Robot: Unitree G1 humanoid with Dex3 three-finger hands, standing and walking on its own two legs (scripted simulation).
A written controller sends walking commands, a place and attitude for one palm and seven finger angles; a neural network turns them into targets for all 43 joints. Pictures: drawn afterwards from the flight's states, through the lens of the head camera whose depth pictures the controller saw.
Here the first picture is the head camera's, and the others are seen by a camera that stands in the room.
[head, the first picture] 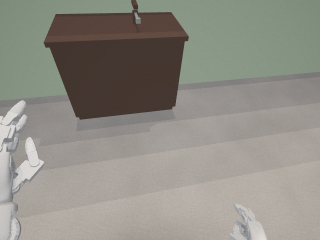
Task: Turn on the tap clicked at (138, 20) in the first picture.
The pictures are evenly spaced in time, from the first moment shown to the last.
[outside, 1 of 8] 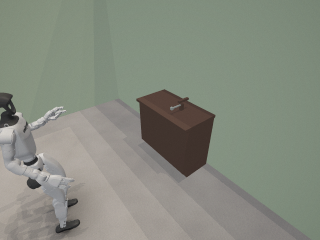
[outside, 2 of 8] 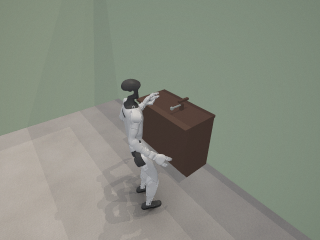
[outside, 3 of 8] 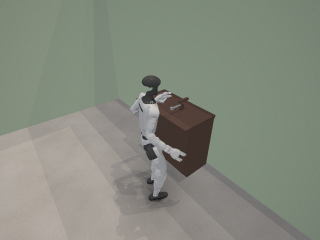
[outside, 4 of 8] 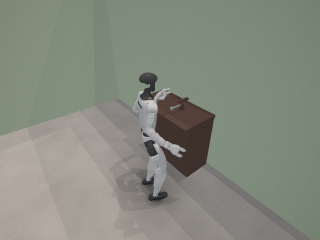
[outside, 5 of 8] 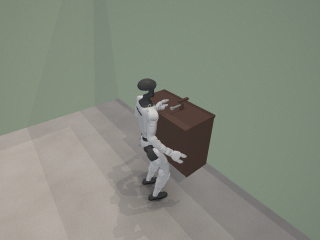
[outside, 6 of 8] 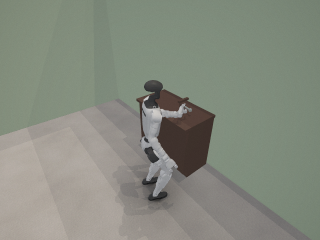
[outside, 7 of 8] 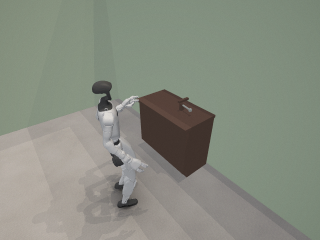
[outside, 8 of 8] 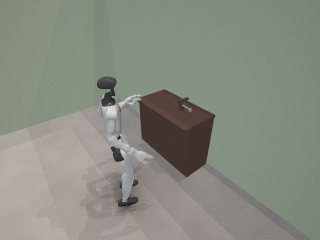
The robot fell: no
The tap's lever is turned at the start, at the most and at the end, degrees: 0 83 83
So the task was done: yes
